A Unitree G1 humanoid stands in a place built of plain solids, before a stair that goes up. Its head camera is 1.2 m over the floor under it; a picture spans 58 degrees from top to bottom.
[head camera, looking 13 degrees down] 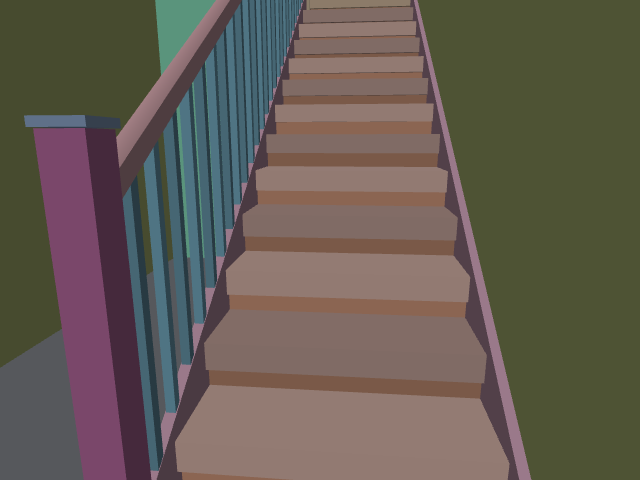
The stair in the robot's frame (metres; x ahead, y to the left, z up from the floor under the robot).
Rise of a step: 0.18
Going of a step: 0.27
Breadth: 0.93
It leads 5 degrees to the right of straight ahead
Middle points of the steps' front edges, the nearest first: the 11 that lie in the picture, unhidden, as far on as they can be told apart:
1.04 -0.05 0.35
1.31 -0.07 0.53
1.58 -0.10 0.70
1.85 -0.12 0.88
2.12 -0.14 1.05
2.39 -0.17 1.23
2.66 -0.19 1.41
2.93 -0.22 1.58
3.20 -0.24 1.76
3.47 -0.27 1.93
3.74 -0.29 2.11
